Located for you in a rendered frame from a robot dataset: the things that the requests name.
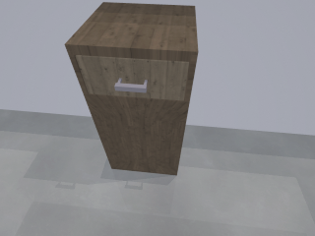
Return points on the cabinet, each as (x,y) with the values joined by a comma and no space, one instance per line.
(138,133)

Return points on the handle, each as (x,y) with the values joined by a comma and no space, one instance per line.
(119,86)

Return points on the drawer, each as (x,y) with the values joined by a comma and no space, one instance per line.
(166,79)

